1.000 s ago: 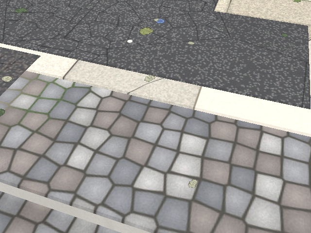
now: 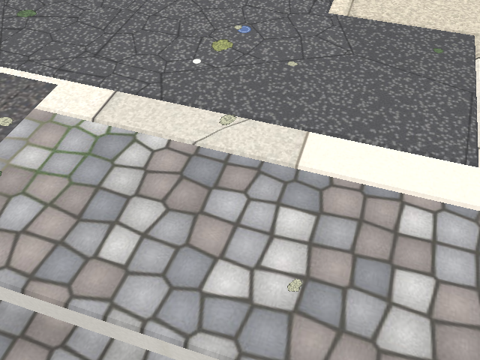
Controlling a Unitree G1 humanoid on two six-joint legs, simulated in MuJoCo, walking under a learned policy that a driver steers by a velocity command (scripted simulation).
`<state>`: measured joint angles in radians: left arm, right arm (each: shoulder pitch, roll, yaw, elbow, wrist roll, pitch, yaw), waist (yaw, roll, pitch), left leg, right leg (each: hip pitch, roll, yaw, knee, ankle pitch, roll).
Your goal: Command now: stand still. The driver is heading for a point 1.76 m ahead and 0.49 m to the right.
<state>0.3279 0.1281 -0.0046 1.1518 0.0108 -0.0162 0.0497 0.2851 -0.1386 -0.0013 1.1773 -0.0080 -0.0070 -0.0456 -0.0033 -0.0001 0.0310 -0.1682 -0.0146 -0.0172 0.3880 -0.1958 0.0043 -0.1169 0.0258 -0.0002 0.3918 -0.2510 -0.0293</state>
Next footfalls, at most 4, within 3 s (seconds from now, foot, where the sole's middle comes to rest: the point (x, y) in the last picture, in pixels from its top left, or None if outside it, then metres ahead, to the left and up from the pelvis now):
0.88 right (273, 322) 0.58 -0.05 -0.66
1.92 left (231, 259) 0.77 0.06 -0.66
2.44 right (335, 211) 0.94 -0.27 -0.66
2.96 left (330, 134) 1.31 -0.30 -0.66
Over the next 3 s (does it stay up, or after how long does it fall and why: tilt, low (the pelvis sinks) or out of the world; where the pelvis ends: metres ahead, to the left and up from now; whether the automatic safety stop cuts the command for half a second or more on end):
stays up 1.14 -0.28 0.10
